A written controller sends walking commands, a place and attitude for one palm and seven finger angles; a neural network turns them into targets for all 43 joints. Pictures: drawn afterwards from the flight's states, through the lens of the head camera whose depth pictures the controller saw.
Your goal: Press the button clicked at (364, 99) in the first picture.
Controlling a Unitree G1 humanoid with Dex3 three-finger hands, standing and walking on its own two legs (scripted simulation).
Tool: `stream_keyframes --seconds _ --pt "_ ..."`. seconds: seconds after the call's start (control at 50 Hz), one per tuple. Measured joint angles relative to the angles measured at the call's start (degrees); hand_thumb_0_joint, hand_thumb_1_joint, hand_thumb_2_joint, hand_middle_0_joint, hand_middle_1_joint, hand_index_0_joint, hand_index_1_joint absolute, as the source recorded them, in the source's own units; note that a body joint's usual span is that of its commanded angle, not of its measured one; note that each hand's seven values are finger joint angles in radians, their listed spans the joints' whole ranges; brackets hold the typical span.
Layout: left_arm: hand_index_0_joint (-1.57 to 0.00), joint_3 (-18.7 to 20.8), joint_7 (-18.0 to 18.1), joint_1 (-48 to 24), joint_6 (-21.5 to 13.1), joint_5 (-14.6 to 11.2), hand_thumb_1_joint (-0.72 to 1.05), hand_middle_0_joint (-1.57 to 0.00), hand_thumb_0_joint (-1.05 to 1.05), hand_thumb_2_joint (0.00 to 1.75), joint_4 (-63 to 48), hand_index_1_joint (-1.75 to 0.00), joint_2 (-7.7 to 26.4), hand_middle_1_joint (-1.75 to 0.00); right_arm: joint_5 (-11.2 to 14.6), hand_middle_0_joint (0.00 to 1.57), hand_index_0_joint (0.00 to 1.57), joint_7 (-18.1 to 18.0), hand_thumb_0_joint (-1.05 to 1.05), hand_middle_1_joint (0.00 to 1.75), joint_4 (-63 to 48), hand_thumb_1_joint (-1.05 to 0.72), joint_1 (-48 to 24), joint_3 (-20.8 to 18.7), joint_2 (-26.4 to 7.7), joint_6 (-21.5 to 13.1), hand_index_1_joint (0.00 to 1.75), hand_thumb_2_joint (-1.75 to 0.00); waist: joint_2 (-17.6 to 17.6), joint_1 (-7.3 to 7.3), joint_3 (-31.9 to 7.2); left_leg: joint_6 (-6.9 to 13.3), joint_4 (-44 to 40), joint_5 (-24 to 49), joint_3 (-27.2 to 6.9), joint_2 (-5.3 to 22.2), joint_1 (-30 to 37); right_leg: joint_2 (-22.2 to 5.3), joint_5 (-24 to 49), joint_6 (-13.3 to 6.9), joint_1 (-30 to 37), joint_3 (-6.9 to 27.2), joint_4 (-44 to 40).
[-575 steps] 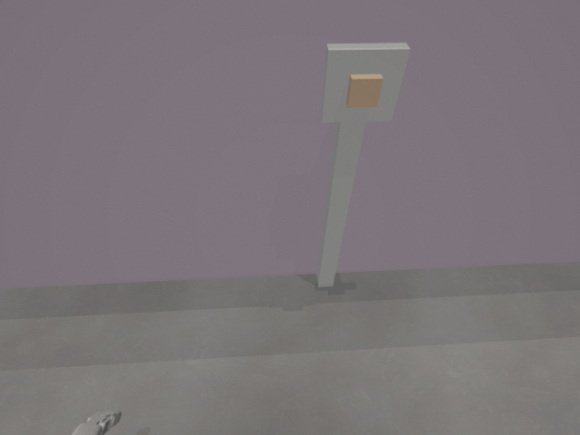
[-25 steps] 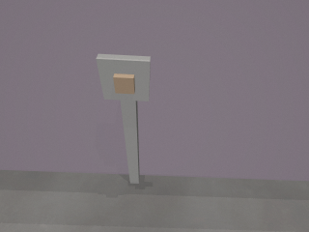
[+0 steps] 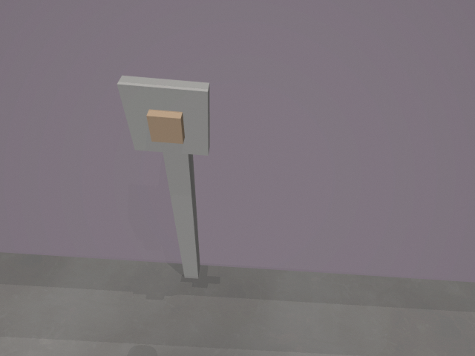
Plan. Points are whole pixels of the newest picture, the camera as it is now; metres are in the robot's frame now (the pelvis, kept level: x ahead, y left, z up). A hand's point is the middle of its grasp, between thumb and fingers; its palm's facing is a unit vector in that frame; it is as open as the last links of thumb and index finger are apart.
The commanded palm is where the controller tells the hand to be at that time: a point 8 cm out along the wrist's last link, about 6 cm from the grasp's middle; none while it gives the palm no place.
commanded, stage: come to a stop and stand still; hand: left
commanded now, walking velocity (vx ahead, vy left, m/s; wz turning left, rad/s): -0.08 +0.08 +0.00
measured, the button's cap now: (167, 126) +0.50 +0.19 +0.10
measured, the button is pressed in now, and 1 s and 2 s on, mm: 0 0 0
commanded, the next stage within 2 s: look again from close up in 0.76 s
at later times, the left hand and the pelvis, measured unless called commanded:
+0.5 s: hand out of the picture -0.01 +0.21 -0.17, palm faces -0.02 -0.97 -0.25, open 7.4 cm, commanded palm none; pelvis -0.03 +0.02 +0.00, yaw -1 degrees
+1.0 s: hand out of the picture -0.02 +0.17 -0.17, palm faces -0.04 -0.99 -0.14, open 7.4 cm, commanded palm none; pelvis -0.02 +0.01 +0.00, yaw -2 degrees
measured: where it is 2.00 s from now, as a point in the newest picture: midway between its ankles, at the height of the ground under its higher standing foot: outside the picture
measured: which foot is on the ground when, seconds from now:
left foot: down 0.00-1.00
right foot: down 0.00-1.00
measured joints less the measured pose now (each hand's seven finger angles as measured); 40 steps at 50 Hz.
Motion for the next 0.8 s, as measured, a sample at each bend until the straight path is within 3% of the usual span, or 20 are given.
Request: stream_keyframes --seconds 0.04,0.16,0.36,0.52,0.8 --pt "-0.19 -0.5 0.2 -0.3 0.0 -0.4 0.91 -0.2 0.01 0.9 1.0 -0.3 -0.4 -0.3 0.2 0.2 0.2 -0.3 0.01 0.3 0.4 -0.92 -1.3 0.2 0.5 -0.7 0.3 -0.9 -0.1 -0.11 0.4 1.1 -4.0 6.6 0.1 -0.3 2.1 0.3 -0.7 0.4 0.8 0.2 0.7" --pt "-0.19 -1.3 0.8 -2.2 0.6 -0.4 0.91 -0.2 0.01 0.9 1.8 -0.3 -0.9 -0.3 0.4 0.2 0.2 -0.7 0.01 0.3 0.3 -0.95 -3.2 0.6 0.8 -0.8 0.3 -0.9 -1.1 0.05 -0.3 2.3 -6.8 5.6 1.0 -1.3 4.7 -0.6 0.3 1.2 3.0 1.1 -2.0" --pt "-0.19 -0.6 1.3 -4.3 0.8 -0.1 0.92 -0.2 0.02 0.9 -0.3 -0.3 1.5 -0.3 0.3 0.2 0.21 -0.2 0.0 0.3 -1.6 -0.95 -4.3 0.2 -0.3 -0.1 0.3 -0.9 1.4 -0.36 1.0 2.8 -7.7 8.1 1.4 -1.7 2.9 -1.1 1.9 1.6 0.5 1.3 -1.3" --pt "-0.19 -1.6 0.9 -3.9 0.8 -0.2 0.91 -0.2 0.01 0.9 -1.7 -0.3 2.8 -0.3 -0.4 0.2 0.2 1.3 0.0 0.3 -4.7 -0.94 -0.7 0.2 -2.3 0.8 0.3 -0.9 4.7 -2.04 -0.6 3.7 -4.2 7.0 2.1 -2.1 0.8 -1.8 0.6 1.8 -2.3 1.9 3.3" --pt "-0.19 -2.4 0.1 -4.4 0.5 -0.4 0.91 -0.2 0.01 0.9 -1.4 -0.3 2.5 -0.3 -0.5 0.2 0.2 1.9 0.01 0.3 -1.2 -0.91 2.9 1.5 -0.8 0.6 0.3 -0.9 2.7 -1.91 -1.2 3.3 -8.7 9.9 2.7 -2.7 1.1 -2.2 1.9 1.7 -3.7 2.6 2.0"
